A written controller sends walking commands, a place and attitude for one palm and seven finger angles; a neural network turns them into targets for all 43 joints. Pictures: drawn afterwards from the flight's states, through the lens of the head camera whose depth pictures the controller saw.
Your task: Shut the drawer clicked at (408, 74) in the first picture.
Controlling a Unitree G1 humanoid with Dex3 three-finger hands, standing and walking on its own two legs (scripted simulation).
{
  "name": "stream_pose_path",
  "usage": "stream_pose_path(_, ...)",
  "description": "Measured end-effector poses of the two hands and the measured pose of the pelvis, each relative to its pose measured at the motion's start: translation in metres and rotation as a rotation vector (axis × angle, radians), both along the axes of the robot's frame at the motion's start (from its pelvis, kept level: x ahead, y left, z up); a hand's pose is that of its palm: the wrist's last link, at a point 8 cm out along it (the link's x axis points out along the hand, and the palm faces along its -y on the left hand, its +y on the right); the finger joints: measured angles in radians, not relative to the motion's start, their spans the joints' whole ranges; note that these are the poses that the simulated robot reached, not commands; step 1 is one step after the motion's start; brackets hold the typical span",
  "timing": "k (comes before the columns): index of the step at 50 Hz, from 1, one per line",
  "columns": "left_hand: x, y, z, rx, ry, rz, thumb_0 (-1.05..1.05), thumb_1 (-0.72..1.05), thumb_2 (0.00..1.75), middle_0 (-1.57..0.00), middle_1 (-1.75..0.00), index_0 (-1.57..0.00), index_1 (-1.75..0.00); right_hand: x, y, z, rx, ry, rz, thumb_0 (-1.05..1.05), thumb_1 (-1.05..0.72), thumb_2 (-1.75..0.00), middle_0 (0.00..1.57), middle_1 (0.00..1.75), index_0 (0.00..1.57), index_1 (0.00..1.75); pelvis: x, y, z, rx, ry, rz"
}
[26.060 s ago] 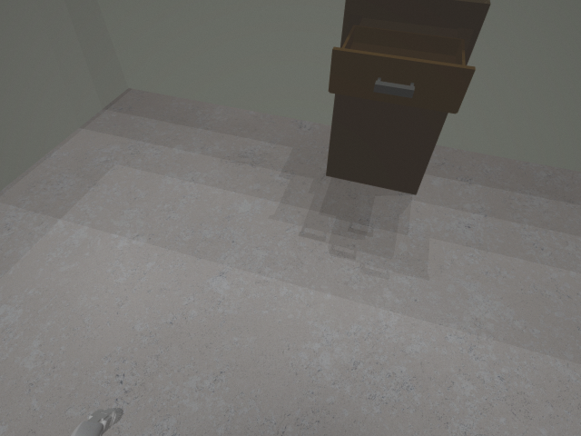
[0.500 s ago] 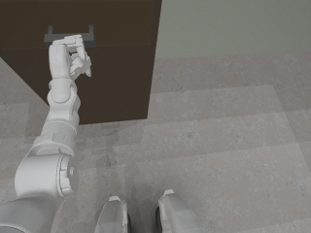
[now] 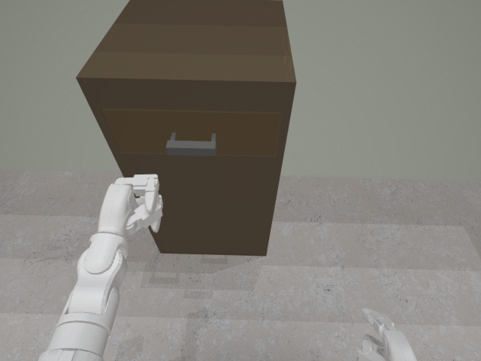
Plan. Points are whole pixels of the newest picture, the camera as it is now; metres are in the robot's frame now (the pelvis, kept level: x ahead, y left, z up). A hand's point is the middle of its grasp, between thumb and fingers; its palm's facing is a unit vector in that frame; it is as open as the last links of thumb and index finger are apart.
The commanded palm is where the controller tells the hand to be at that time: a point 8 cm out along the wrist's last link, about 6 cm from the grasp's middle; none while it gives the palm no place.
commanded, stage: draw the hand back to the body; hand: left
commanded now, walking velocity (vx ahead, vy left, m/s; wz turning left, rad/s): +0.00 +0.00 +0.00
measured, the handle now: (192, 142) +0.60 +0.13 -0.03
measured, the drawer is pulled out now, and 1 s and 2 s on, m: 0.00 0.00 0.00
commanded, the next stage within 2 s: step back with the hand held close in 0.82 s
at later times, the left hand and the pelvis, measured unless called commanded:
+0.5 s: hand (46, 260) +0.21 +0.22 +0.17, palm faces +0.30 -0.90 -0.31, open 3.3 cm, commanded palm +0.16 +0.27 +0.19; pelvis +0.00 +0.00 +0.04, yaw +1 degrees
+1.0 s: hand out of the picture +0.18 +0.23 +0.21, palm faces +0.40 -0.82 -0.40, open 3.3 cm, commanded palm +0.13 +0.28 +0.21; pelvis +0.00 -0.01 +0.04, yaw +1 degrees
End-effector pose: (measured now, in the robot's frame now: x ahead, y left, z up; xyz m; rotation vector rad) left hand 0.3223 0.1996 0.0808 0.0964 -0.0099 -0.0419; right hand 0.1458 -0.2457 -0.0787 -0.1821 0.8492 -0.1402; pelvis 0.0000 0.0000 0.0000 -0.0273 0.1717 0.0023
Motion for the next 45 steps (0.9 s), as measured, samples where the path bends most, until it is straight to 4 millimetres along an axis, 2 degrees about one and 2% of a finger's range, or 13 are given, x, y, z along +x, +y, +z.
stream_pose_path(7, -0.047, 0.021, 0.029, 0.121, 0.033, 0.123, 0.02, 0.90, 0.90, -1.40, -1.60, -1.40, -1.60, 0.018, 0.025, 0.025, 0.016, -0.080, 0.015, 0.01, -0.90, -0.90, 0.20, 0.30, 0.20, 0.30, -0.004, 0.003, 0.019, 0.011, -0.103, -0.005)
stream_pose_path(12, -0.073, 0.041, 0.062, 0.161, -0.022, 0.214, 0.02, 0.90, 0.90, -1.40, -1.60, -1.40, -1.60, 0.028, 0.039, 0.036, 0.020, -0.118, 0.067, 0.01, -0.90, -0.90, 0.20, 0.30, 0.20, 0.30, -0.004, 0.005, 0.029, 0.013, -0.159, 0.002)
stream_pose_path(15, -0.090, 0.047, 0.074, 0.170, -0.045, 0.246, 0.02, 0.90, 0.90, -1.40, -1.60, -1.40, -1.60, 0.032, 0.045, 0.040, 0.024, -0.132, 0.092, 0.01, -0.90, -0.90, 0.20, 0.30, 0.20, 0.30, -0.003, 0.006, 0.033, 0.014, -0.185, 0.004)
stream_pose_path(22, -0.130, 0.059, 0.089, 0.199, -0.055, 0.304, 0.02, 0.90, 0.90, -1.40, -1.60, -1.40, -1.60, 0.036, 0.045, 0.046, 0.011, -0.151, 0.120, 0.01, -0.90, -0.90, 0.20, 0.30, 0.20, 0.30, 0.000, 0.005, 0.038, 0.017, -0.224, 0.005)
stream_pose_path(32, -0.180, 0.080, 0.140, 0.334, -0.183, 0.417, 0.02, 0.90, 0.90, -1.40, -1.60, -1.40, -1.60, 0.039, 0.038, 0.049, 0.004, -0.186, 0.138, 0.01, -0.90, -0.90, 0.20, 0.30, 0.20, 0.30, 0.001, 0.002, 0.041, 0.015, -0.248, 0.009)
stream_pose_path(37, -0.195, 0.084, 0.143, 0.354, -0.182, 0.455, 0.01, 0.90, 0.90, -1.40, -1.60, -1.41, -1.60, 0.038, 0.035, 0.048, 0.002, -0.192, 0.138, 0.01, -0.90, -0.90, 0.20, 0.30, 0.20, 0.30, -0.001, 0.000, 0.041, 0.014, -0.254, 0.012)
stream_pose_path(42, -0.192, 0.078, 0.128, 0.310, -0.139, 0.460, 0.01, 0.90, 0.90, -1.40, -1.60, -1.41, -1.60, 0.034, 0.031, 0.045, -0.011, -0.180, 0.142, 0.01, -0.90, -0.90, 0.20, 0.30, 0.20, 0.30, -0.004, -0.003, 0.041, 0.016, -0.256, 0.017)
stream_pose_path(45, -0.188, 0.073, 0.128, 0.309, -0.140, 0.444, 0.02, 0.89, 0.90, -1.40, -1.60, -1.41, -1.60, 0.031, 0.029, 0.044, -0.016, -0.179, 0.137, 0.01, -0.90, -0.90, 0.20, 0.30, 0.20, 0.30, -0.003, -0.004, 0.041, 0.017, -0.255, 0.014)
